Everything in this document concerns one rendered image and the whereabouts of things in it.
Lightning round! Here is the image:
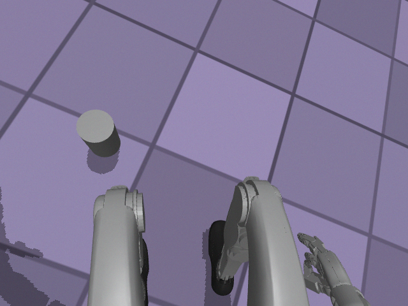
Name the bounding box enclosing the can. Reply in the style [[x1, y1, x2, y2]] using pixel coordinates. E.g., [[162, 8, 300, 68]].
[[76, 110, 120, 157]]

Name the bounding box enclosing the right robot arm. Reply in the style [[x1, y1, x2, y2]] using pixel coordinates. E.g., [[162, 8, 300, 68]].
[[330, 285, 371, 306]]

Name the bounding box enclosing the right robot foot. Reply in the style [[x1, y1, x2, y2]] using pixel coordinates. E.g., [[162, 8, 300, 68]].
[[208, 221, 234, 296]]

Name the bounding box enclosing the right robot hand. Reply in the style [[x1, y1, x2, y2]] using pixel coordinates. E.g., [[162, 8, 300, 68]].
[[297, 233, 352, 297]]

